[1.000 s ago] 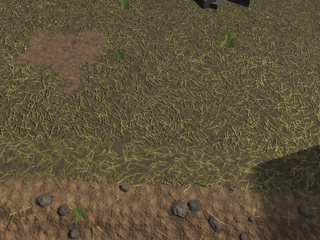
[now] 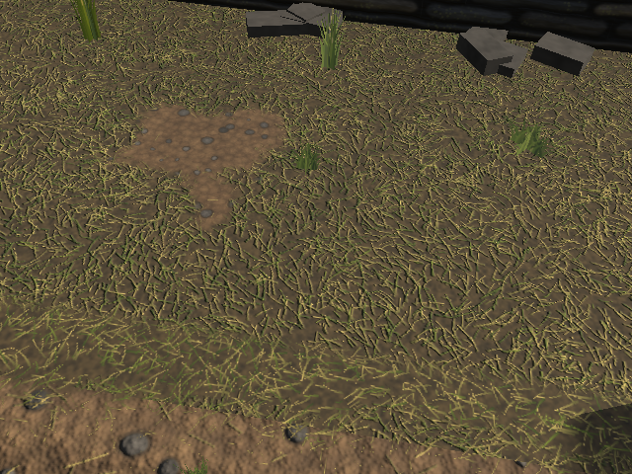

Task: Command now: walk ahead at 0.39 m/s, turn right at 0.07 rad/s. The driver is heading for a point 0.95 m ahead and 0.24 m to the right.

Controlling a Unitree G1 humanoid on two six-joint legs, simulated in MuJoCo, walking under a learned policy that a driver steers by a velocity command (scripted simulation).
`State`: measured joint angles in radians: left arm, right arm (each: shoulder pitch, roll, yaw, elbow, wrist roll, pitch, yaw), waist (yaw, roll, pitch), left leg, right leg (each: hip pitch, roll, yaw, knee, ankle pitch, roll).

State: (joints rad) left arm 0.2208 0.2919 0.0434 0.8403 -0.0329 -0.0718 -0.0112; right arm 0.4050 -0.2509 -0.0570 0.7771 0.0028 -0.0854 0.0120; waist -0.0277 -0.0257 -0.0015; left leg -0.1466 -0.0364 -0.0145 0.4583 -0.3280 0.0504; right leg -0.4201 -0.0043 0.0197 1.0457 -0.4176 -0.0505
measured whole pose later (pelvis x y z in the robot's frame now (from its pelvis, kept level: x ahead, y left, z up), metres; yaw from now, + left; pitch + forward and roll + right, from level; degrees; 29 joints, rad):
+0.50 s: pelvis +0.26 -0.08 +0.00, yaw -14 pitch +1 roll +0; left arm 0.23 0.30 0.06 0.74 0.00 -0.06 -0.04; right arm 0.24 -0.29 -0.04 0.69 0.00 -0.11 -0.01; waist 0.01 0.02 0.05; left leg -0.50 0.07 -0.07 1.18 -0.33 0.00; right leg -0.32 0.13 0.02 0.44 -0.14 -0.12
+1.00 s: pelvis +0.56 -0.12 +0.00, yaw -25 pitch +1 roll +1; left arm 0.29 0.29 0.04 0.75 -0.01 -0.05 -0.01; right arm 0.26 -0.26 -0.05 0.71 0.00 -0.10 0.02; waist 0.00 -0.04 0.01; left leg -0.27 -0.05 0.01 0.42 -0.17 0.04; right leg -0.48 0.00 0.06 1.15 -0.35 -0.03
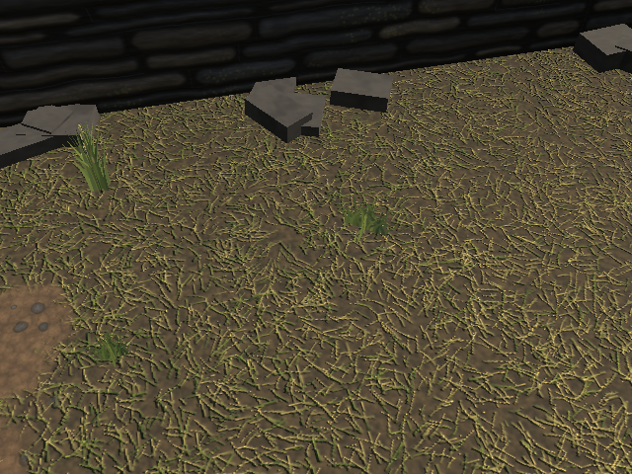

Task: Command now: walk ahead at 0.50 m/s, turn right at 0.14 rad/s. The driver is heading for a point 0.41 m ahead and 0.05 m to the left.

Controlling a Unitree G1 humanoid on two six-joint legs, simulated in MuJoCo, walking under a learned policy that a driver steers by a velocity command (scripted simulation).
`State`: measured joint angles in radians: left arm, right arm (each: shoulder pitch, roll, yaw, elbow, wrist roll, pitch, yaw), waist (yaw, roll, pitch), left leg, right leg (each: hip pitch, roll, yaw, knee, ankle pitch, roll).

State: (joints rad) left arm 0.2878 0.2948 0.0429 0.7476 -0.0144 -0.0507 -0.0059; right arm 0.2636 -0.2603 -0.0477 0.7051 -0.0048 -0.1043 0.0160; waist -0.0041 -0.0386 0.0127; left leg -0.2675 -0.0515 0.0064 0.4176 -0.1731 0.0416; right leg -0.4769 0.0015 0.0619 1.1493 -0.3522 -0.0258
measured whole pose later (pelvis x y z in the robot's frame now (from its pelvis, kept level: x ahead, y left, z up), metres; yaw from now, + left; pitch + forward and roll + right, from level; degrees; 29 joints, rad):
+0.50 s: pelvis +0.26 -0.06 +0.00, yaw +2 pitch +2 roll +0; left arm 0.19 0.26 0.04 0.74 0.01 -0.08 -0.03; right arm 0.27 -0.32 -0.05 0.77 0.01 -0.04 -0.01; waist 0.00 0.04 0.04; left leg -0.51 0.05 -0.03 1.08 -0.41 -0.04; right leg -0.29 0.02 -0.05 0.42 -0.15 -0.06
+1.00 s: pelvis +0.36 -0.03 -0.01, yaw +2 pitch +0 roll +0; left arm 0.21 0.25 0.02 0.93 0.01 0.01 0.02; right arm 0.11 -0.23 -0.03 0.78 -0.01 -0.01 0.00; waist 0.02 0.00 0.02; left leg -0.33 0.00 0.00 0.54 -0.21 0.01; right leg -0.13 -0.01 -0.05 0.50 -0.37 0.00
